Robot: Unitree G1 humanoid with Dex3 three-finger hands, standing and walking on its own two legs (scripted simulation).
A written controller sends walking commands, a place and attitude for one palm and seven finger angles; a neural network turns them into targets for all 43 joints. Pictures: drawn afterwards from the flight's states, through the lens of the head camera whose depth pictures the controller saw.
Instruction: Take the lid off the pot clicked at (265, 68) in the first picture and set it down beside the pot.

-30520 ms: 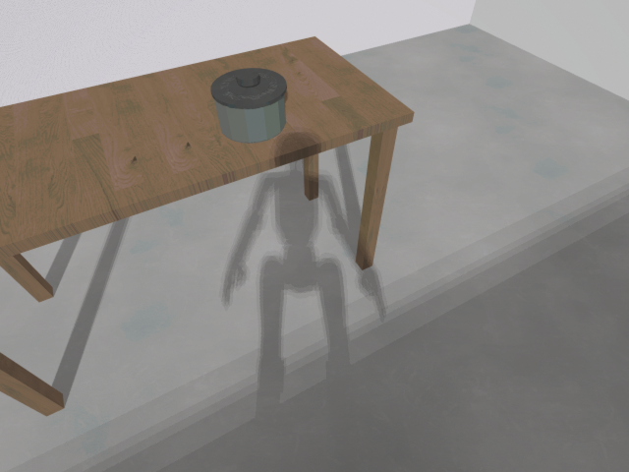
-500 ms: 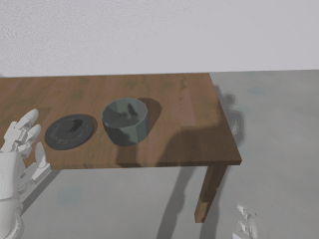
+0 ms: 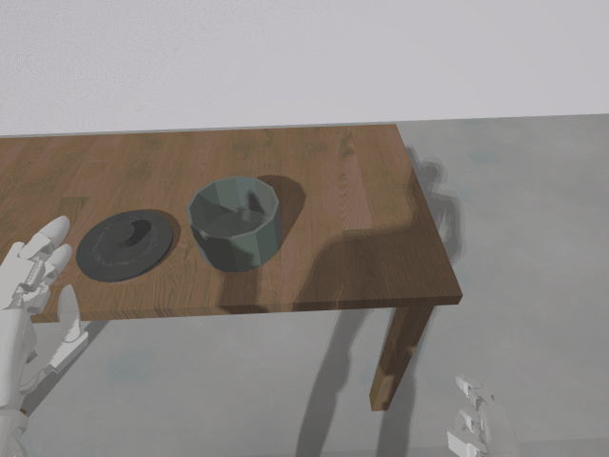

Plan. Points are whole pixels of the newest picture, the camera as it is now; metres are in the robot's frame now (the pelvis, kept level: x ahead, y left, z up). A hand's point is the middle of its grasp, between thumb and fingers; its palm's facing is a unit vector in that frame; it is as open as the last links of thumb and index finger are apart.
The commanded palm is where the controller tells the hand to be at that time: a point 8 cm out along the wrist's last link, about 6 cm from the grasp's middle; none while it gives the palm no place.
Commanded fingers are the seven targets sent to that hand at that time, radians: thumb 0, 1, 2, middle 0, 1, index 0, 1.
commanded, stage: step back with the hand held close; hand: left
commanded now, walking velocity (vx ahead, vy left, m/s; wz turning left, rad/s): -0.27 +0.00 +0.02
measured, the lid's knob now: (121, 235) +0.47 +0.41 -0.04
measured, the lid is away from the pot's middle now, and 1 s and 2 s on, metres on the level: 0.22 0.22 0.22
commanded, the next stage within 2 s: stop stepping back and stand still in 1.22 s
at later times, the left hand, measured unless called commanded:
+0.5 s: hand (18, 396) +0.13 +0.27 +0.15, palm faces +0.32 -0.81 -0.49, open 7.4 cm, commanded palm +0.07 +0.31 +0.17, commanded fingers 0.00 0.90 0.90 -0.20 -0.30 -0.20 -0.30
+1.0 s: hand out of the picture +0.06 +0.27 +0.16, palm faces +0.35 -0.79 -0.49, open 7.4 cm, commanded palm +0.00 +0.30 +0.17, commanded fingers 0.00 0.90 0.90 -0.20 -0.30 -0.20 -0.30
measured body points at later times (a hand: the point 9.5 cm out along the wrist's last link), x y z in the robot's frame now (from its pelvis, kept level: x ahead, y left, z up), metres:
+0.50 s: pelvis -0.06 +0.03 -0.01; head -0.02 +0.03 +0.44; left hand +0.11 +0.31 +0.18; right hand +0.14 -0.20 -0.09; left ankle +0.03 +0.11 -0.74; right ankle -0.03 -0.11 -0.74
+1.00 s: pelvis -0.13 +0.02 -0.02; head -0.10 +0.04 +0.43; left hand +0.03 +0.31 +0.18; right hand +0.05 -0.21 -0.10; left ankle +0.02 +0.12 -0.74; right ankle -0.19 -0.07 -0.75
